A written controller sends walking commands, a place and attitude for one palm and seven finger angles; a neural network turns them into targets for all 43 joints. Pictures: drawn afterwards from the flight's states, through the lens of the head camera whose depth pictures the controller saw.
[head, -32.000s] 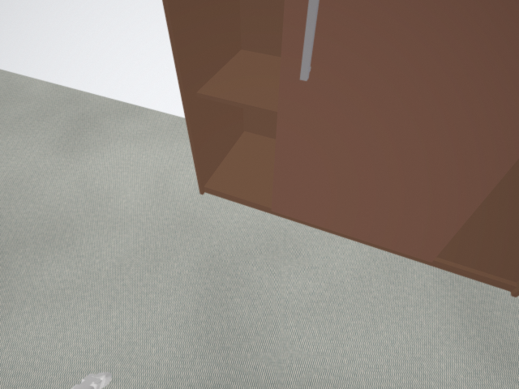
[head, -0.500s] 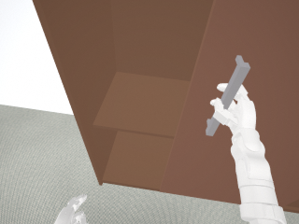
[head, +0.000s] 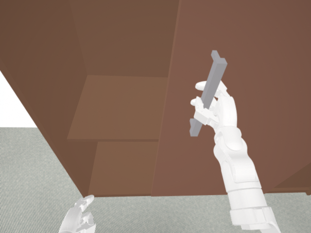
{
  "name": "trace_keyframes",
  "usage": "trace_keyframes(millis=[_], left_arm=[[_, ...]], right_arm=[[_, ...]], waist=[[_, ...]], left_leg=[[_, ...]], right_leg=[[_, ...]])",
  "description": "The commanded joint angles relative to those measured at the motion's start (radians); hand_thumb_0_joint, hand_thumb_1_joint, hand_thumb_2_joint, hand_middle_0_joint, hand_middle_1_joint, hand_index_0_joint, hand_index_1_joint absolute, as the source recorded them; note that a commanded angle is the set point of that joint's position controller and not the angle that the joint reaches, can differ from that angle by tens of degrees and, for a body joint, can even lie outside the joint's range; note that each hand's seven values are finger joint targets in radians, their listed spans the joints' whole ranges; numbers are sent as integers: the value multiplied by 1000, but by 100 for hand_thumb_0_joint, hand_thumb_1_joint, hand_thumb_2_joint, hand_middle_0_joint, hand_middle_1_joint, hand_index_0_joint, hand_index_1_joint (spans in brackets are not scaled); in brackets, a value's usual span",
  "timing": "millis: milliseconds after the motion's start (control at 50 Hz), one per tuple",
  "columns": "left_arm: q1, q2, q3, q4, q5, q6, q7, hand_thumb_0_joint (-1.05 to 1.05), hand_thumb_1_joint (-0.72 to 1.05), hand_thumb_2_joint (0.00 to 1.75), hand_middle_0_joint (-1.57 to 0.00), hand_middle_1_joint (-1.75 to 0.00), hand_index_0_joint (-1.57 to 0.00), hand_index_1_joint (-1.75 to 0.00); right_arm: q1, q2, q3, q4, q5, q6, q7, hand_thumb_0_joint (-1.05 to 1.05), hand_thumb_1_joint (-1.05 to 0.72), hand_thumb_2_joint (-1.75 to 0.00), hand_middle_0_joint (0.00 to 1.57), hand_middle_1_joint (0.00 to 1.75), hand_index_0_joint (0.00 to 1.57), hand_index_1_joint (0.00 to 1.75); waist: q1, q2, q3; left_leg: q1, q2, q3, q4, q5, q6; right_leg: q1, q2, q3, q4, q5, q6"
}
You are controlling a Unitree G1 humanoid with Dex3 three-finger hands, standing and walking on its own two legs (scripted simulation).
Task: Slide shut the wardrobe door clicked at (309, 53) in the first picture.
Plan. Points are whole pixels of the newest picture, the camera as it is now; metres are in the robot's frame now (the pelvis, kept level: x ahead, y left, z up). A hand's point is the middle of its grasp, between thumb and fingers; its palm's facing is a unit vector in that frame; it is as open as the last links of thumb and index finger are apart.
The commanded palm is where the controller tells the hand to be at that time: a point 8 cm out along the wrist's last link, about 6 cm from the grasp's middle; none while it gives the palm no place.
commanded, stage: tug the door sideways, standing still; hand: right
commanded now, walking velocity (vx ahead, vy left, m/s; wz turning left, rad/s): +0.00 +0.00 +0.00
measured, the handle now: (202, 99) +0.43 -0.10 +0.14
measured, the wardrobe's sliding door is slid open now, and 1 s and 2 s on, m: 0.38 0.36 0.13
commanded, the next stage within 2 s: step sideways, sliding the door along in 0.12 s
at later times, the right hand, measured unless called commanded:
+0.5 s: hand (198, 112) +0.38 -0.08 +0.14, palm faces +0.02 +0.99 -0.15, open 6.1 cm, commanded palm +0.36 -0.10 +0.14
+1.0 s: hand (185, 110) +0.38 -0.05 +0.14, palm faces +0.16 +0.98 -0.07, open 6.1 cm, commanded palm +0.36 -0.03 +0.14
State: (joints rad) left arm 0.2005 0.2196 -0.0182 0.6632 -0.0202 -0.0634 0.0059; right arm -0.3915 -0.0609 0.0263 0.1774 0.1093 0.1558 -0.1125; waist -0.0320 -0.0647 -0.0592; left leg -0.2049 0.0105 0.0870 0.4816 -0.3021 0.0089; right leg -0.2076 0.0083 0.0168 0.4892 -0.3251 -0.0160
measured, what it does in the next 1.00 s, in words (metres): steps to the left: left foot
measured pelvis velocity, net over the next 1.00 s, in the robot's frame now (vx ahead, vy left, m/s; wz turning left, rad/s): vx -0.02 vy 0.11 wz -0.02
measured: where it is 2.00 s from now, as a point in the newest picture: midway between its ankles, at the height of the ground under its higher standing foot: outside the picture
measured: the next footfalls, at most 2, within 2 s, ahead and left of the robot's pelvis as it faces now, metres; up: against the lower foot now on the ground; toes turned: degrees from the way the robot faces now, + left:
left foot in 0.60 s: +0.07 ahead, +0.13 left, +0.00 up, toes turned +6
left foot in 1.12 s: +0.13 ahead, +0.33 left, +0.00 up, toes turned +5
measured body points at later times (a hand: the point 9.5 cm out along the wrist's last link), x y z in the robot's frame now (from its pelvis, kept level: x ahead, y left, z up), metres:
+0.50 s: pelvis -0.04 +0.01 -0.01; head +0.00 +0.03 +0.44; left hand +0.10 +0.23 -0.13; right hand +0.37 -0.14 +0.15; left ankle -0.01 +0.11 -0.71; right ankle -0.07 -0.11 -0.74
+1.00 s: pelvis -0.02 +0.11 +0.00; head +0.06 +0.08 +0.44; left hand +0.18 +0.29 -0.12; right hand +0.36 -0.10 +0.15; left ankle +0.03 +0.26 -0.68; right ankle -0.04 -0.06 -0.74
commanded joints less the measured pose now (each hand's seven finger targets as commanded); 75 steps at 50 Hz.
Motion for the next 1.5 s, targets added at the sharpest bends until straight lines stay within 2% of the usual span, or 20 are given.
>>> trace_keyframes(millis=[0,80,200,220,280,320,420,540,600,720,740,780,800,860,1020,1160,1300,1360,1400,1480], left_arm=[[-61,86,32,-122,0,-51,-7,0,90,90,-20,-30,-20,-30],[-16,84,38,-115,4,-42,-26,0,90,90,-20,-30,-20,-30],[-72,86,27,-108,-4,-61,-13,0,90,90,-20,-30,-20,-30],[-77,130,32,-109,2,-30,24,0,90,90,-20,-30,-20,-30],[-68,86,22,-124,16,-11,45,0,90,90,-20,-30,-20,-30],[-71,86,47,-132,27,10,32,0,90,90,-20,-30,-20,-30],[-116,91,30,-152,11,64,48,0,90,90,-20,-30,-20,-30],[-151,104,29,-153,-10,60,54,0,90,90,-20,-30,-20,-30],[-153,61,42,-158,-24,43,57,0,90,90,-20,-30,-20,-30],[-145,40,35,-91,-16,-4,52,0,90,90,-20,-30,-20,-30],[-135,62,47,-91,-15,-8,54,0,90,90,-20,-30,-20,-30],[-147,109,72,-138,-11,3,35,0,90,90,-20,-30,-20,-30],[-163,91,67,-159,-21,13,15,0,90,90,-20,-30,-20,-30],[-132,89,74,-155,-10,22,5,0,90,90,-20,-30,-20,-30],[-150,98,75,-199,-10,29,-15,0,90,90,-20,-30,-20,-30],[-179,51,70,-162,-32,36,12,0,90,90,-20,-30,-20,-30],[-246,82,103,-204,-6,16,-16,0,90,90,-20,-30,-20,-30],[-178,87,109,-211,-36,4,-34,0,90,90,-20,-30,-20,-30],[-191,49,92,-230,-43,-1,-14,0,90,90,-20,-30,-20,-30],[-182,55,76,-196,-25,-34,7,0,90,90,-20,-30,-20,-30]], right_arm=[[-534,117,216,-263,-2,-131,73,0,-90,-90,45,140,45,140],[-559,138,246,-256,-22,-107,82,0,-90,-90,45,140,45,140],[-701,147,247,-114,-1,-182,59,0,-90,-90,45,140,45,140],[-748,-403,-159,-156,-70,-255,7,0,-90,-90,45,140,45,140],[-660,-68,117,-186,-63,-307,48,0,-90,-90,45,140,45,140],[-641,-89,84,-154,-52,-308,58,0,-90,-90,45,140,45,140],[-652,-121,44,-77,-41,-291,39,0,-90,-90,45,140,45,140],[-681,-56,122,-56,-45,-305,55,0,-90,-90,45,140,45,140],[-686,-69,112,-94,-58,-299,53,0,-90,-90,45,140,45,140],[-750,28,217,-163,-76,-366,43,0,-90,-90,45,140,45,140],[-741,25,228,-189,-70,-374,43,0,-90,-90,45,140,45,140],[-726,36,272,-217,-60,-371,50,0,-90,-90,45,140,45,140],[-685,53,261,-186,-53,-348,59,0,-90,-90,45,140,45,140],[-744,53,273,-279,-64,-340,80,0,-90,-90,45,140,45,140],[-654,21,254,-302,-76,-326,84,0,-90,-90,45,140,45,140],[-462,-152,102,-421,-90,-311,43,0,-90,-90,45,140,45,140],[-419,-33,179,-587,-68,-352,41,0,-90,-90,45,140,45,140],[-395,-43,179,-564,-83,-360,45,0,-90,-90,45,140,45,140],[-361,-101,154,-581,-97,-346,40,0,-90,-90,45,140,45,140],[-289,-102,148,-680,-83,-363,20,0,-90,-90,45,140,45,140]], waist=[[99,28,-317],[93,-8,-425],[125,125,-245],[32,118,-190],[84,-115,-324],[95,-121,-348],[81,7,-164],[57,-74,-125],[56,395,-152],[102,111,-173],[111,18,-200],[72,-272,-195],[53,-114,-206],[89,86,-195],[89,-251,-195],[92,316,-209],[48,-306,-180],[48,-89,-250],[60,246,-297],[54,218,-256]], left_leg=[[-21,-4,-28,30,569,19],[-82,-12,-9,81,587,9],[-69,-17,-21,10,353,20],[-27,48,-114,-46,309,4],[-153,32,-53,163,471,-12],[-342,-24,-66,380,-57,-14],[-332,2,-73,396,-160,9],[149,-15,-35,62,60,37],[235,269,-526,-258,344,216],[76,157,-165,-24,383,150],[-23,122,-130,116,312,108],[-361,23,-120,535,-159,23],[-386,19,-201,681,-152,19],[-505,65,-179,627,-148,7],[-180,-6,45,209,32,-6],[215,227,-200,28,1054,114],[-141,27,-55,405,-116,-13],[48,24,-57,28,328,10],[306,186,-246,29,1124,104],[323,224,-283,136,1248,118]], right_leg=[[272,-33,27,53,726,3],[376,-61,71,111,1050,27],[157,-16,44,26,390,-5],[92,-80,30,2,323,-39],[382,-159,93,69,827,-45],[572,-283,204,42,1023,-105],[369,-349,224,-27,668,-182],[6,-282,37,90,376,-95],[-189,6,-44,588,-189,3],[92,-48,-52,20,56,11],[252,-87,-31,-131,216,3],[422,-492,440,-170,589,-159],[407,-537,440,-146,564,-226],[533,-486,275,-4,787,-227],[430,-335,-31,96,883,-70],[-21,-90,-37,368,-71,61],[272,-466,93,-9,997,-119],[288,-335,-62,321,858,-115],[2,-145,-95,456,153,42],[-81,-135,-55,127,-73,27]])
